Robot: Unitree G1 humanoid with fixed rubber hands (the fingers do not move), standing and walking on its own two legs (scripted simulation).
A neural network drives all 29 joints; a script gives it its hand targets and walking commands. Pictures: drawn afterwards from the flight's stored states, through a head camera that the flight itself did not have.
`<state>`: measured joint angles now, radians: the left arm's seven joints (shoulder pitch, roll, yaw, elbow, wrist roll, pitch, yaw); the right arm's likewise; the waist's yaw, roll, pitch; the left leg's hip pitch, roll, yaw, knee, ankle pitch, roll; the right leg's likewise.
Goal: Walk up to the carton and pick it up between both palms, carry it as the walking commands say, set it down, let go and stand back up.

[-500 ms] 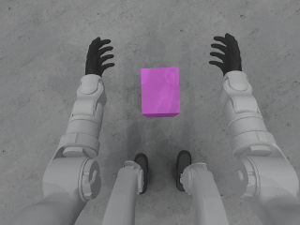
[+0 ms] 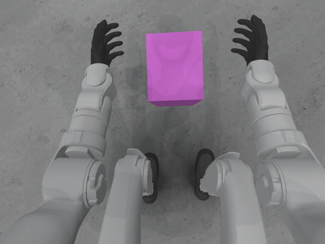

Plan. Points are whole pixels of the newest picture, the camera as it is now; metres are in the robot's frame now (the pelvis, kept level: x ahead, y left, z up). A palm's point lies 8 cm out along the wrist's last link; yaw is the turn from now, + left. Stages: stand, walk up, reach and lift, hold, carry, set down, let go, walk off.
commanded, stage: reach and lift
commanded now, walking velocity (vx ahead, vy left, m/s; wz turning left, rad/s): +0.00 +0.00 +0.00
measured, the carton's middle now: (174, 77) +0.51 +0.03 -0.38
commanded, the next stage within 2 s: none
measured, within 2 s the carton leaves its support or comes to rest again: leaves its support in 1.78 s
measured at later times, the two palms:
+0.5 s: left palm (121, 75) +0.49 +0.18 -0.27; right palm (231, 72) +0.51 -0.13 -0.28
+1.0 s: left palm (126, 77) +0.49 +0.17 -0.31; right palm (226, 73) +0.51 -0.13 -0.31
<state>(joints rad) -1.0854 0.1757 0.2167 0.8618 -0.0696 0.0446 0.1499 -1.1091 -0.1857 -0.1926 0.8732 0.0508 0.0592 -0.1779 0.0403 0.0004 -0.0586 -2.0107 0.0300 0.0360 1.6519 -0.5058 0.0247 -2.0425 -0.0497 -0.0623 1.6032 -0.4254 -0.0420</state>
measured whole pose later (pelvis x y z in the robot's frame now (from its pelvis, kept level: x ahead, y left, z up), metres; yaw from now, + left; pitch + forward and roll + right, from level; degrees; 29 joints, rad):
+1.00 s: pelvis -0.03 +0.00 -0.14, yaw +2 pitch +38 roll +0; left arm -1.41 0.26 0.03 1.14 -0.24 -0.01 0.19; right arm -1.44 -0.30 -0.04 1.20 0.24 -0.02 -0.17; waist 0.02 0.00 0.33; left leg -2.23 0.02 0.05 2.14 -0.57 0.04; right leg -2.27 -0.06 -0.03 2.10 -0.49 -0.03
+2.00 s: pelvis -0.01 -0.01 -0.16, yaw +5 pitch +40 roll +0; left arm -1.39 0.12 0.36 1.01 0.14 0.20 0.11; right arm -1.42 -0.11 -0.38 1.02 -0.15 0.20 -0.13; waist -0.02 0.00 0.20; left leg -2.32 -0.06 0.00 2.21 -0.58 -0.02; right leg -2.34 0.04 0.01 2.19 -0.55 0.01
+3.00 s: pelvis -0.01 -0.02 -0.08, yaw +6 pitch +41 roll +0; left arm -1.18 -0.02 0.39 0.72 0.20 0.31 0.14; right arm -1.18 0.05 -0.47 0.68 -0.22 0.29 -0.15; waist -0.02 0.00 0.04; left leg -2.12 -0.08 -0.04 1.97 -0.57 -0.04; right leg -2.13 0.08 0.04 1.96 -0.55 0.04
